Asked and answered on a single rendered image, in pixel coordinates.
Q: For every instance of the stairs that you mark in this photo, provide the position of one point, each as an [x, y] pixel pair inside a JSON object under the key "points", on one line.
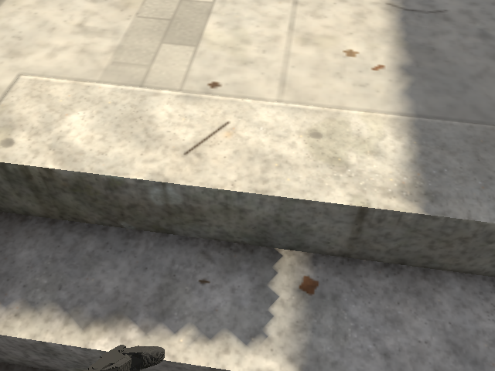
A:
{"points": [[235, 281]]}

